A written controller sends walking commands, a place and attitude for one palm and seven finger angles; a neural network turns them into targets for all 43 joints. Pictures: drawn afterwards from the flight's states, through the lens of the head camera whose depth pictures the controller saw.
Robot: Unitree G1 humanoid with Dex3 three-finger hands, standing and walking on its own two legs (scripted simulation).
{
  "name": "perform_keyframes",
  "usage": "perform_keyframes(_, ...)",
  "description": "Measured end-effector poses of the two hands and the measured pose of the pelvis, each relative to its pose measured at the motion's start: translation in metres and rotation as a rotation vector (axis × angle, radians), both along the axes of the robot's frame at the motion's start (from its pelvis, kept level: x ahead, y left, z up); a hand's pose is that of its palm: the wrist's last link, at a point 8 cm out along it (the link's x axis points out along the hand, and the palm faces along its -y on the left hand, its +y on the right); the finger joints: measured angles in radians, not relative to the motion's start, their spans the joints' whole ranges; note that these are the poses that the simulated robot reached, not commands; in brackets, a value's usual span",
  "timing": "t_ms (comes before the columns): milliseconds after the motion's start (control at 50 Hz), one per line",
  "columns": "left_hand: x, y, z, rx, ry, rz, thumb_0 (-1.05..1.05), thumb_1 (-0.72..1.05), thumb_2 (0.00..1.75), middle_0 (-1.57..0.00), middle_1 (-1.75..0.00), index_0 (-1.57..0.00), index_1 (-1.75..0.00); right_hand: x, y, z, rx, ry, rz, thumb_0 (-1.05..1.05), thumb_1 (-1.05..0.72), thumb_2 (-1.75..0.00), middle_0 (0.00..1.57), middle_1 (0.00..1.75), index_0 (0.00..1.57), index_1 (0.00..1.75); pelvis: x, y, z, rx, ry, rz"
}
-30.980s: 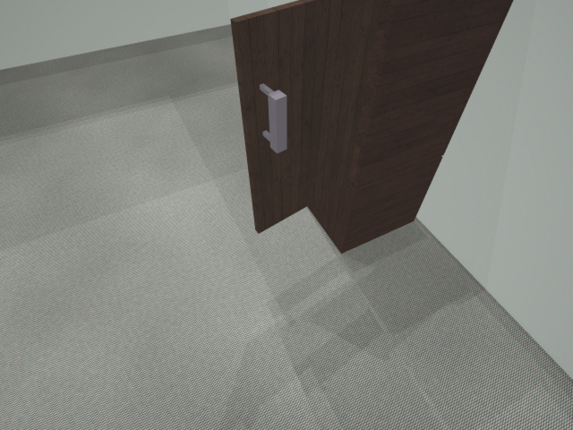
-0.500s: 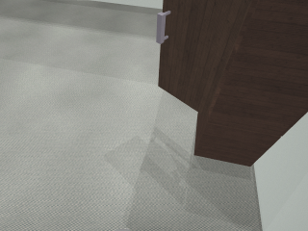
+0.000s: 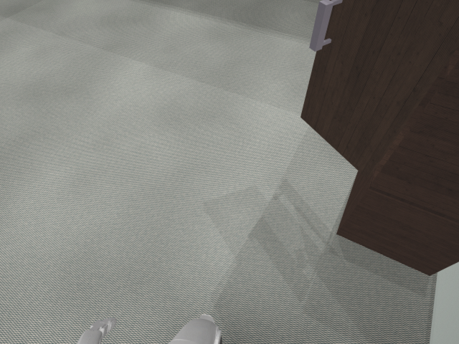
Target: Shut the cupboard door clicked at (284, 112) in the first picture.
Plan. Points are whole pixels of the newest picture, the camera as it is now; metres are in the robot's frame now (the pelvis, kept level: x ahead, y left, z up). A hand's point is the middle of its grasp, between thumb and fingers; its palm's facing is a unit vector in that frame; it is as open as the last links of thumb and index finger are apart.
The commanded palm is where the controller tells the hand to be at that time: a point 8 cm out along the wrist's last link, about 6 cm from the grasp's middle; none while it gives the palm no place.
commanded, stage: walk to a spot facing it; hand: left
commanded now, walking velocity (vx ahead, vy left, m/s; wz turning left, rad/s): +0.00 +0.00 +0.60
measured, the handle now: (326, 24) +0.91 -0.25 +0.06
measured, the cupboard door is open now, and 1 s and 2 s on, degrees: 59 59 59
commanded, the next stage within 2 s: turn to face it in 1.52 s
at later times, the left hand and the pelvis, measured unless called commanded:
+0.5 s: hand out of the picture +0.02 +0.24 -0.16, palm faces +0.33 -0.91 -0.27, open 7.4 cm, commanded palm none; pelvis +0.03 +0.01 +0.00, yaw +19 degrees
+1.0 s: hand out of the picture +0.00 +0.18 -0.17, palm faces +0.68 -0.71 -0.19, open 7.4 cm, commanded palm none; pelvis +0.14 +0.06 +0.00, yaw +41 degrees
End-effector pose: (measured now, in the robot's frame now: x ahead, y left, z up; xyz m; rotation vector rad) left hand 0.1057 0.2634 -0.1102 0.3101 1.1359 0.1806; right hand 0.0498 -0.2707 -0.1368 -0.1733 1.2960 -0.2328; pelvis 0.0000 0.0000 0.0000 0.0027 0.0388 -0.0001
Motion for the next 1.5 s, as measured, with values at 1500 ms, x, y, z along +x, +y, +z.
perform_keyframes(1500,0.092,0.201,-0.003,-0.112,-0.119,0.768,0.01,0.91,0.90,-0.20,-0.30,-0.19,-0.30,0.353,0.302,0.008,0.031,0.162,0.750,0.01,-0.91,-0.90,0.20,0.30,0.21,0.30,0.282,0.219,0.009,0.029,-0.018,0.804)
